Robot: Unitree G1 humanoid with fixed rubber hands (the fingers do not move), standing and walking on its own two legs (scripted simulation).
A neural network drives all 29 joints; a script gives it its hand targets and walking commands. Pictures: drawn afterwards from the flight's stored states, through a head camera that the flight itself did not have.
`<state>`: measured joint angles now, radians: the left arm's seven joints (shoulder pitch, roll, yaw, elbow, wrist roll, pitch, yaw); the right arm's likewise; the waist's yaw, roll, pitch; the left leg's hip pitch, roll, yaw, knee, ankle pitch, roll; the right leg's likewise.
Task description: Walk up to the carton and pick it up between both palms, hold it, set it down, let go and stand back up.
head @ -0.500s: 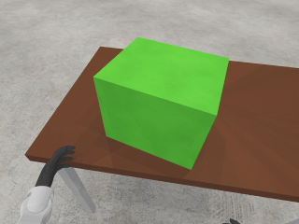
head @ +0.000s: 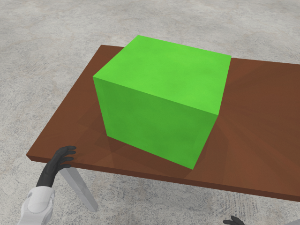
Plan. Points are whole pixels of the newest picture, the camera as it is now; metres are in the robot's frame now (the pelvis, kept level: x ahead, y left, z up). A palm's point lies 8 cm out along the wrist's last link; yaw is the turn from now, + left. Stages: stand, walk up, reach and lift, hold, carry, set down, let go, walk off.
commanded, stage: stand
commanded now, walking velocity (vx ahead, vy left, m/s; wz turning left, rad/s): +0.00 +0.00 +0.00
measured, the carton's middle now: (164, 99) +0.46 -0.04 +0.09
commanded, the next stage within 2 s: none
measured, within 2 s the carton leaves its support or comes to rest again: neither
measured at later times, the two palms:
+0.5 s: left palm (49, 178) +0.24 +0.25 +0.03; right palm out of the picture +0.11 -0.26 -0.09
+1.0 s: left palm (49, 178) +0.24 +0.25 +0.03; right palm out of the picture +0.10 -0.25 -0.09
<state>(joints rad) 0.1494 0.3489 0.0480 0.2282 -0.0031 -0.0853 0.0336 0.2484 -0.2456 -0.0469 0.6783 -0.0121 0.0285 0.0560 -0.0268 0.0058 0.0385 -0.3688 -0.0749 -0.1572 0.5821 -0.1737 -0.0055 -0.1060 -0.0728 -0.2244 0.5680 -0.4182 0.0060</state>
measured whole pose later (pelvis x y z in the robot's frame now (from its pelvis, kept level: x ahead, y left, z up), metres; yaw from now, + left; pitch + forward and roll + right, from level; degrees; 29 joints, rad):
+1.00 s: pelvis +0.00 +0.00 +0.00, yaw -1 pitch -1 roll -1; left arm 0.16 0.35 0.04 0.23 0.00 -0.09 0.04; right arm 0.25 -0.24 -0.04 0.68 -0.01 0.02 0.06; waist -0.03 0.01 0.02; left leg -0.37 -0.07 -0.15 0.57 -0.16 0.00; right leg -0.12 -0.07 -0.21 0.56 -0.41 0.01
